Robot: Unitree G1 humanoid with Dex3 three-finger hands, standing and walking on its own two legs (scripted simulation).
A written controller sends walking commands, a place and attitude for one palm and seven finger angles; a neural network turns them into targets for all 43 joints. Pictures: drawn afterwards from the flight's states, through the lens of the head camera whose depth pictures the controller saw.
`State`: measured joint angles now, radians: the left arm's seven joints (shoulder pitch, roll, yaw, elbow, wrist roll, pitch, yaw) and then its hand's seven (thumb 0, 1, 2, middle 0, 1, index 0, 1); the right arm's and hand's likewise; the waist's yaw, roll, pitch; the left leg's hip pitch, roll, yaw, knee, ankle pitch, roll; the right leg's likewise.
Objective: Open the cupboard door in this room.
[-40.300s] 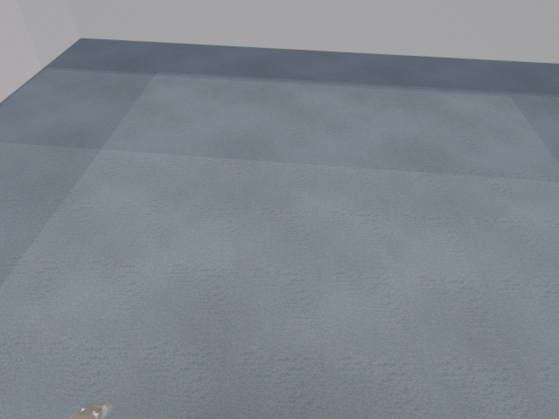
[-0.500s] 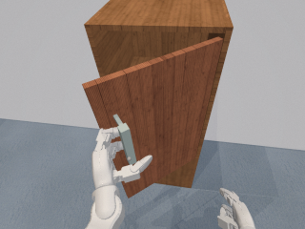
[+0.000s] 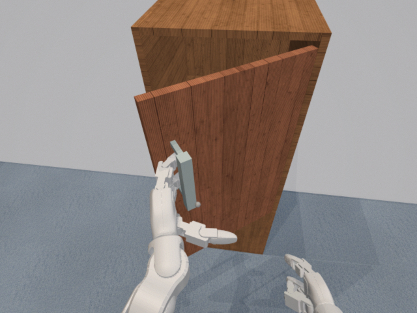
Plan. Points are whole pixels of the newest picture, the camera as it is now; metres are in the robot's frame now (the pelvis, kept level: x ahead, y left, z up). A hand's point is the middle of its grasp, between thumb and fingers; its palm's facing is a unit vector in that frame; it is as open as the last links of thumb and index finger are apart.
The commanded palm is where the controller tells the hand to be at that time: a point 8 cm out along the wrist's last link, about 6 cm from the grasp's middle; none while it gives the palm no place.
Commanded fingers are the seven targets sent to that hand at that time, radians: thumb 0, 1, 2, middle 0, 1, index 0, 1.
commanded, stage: slide the hand sideways off the handle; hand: left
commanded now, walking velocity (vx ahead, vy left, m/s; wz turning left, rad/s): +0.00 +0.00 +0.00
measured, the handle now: (182, 176) +0.35 +0.08 +0.10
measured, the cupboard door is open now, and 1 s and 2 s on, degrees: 37 42 42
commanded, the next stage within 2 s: draw the hand back to the body in 1.22 s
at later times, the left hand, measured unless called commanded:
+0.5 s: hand (200, 227) +0.24 +0.03 +0.11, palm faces -0.14 -0.99 +0.00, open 16.5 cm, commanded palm +0.20 +0.09 +0.10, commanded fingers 0.00 -0.50 0.30 -0.15 -0.30 -0.15 -0.30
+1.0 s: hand (162, 249) +0.20 +0.09 +0.10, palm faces -0.09 -1.00 -0.01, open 16.4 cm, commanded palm +0.16 +0.15 +0.10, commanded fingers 0.00 -0.50 0.30 -0.15 -0.30 -0.15 -0.30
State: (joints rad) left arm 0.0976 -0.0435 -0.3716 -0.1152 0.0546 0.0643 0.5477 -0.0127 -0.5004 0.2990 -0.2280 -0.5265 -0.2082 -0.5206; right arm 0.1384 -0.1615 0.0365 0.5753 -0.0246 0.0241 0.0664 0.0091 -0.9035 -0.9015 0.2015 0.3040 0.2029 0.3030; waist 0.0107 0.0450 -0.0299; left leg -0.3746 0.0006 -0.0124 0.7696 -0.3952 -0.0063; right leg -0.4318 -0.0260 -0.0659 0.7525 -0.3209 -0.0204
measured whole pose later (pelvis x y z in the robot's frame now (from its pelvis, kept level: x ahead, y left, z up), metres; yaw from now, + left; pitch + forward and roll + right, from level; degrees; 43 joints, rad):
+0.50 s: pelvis +0.01 +0.00 +0.00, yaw -1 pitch +1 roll +1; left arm 0.33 0.04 -0.30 -0.28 0.00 -0.06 0.07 -0.01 -0.50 0.30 -0.12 -0.30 -0.10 -0.29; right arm 0.25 -0.21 0.04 0.46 0.01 -0.06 0.02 0.01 -0.90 -0.90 0.20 0.30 0.20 0.30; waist 0.01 0.03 -0.03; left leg -0.36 0.00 0.00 0.76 -0.41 -0.01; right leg -0.44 -0.02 -0.05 0.77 -0.34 -0.02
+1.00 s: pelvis +0.03 +0.00 -0.01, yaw +0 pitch +5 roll +0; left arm 0.70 0.13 -0.17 -0.55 -0.08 -0.14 -0.07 -0.01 -0.50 0.30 -0.15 -0.30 -0.15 -0.30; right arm 0.29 -0.22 0.03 0.39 0.01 -0.13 0.00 0.01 -0.90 -0.90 0.20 0.30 0.20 0.30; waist 0.02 0.04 -0.08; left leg -0.47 0.01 -0.01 0.88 -0.50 -0.01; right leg -0.54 -0.02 -0.06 0.87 -0.42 -0.02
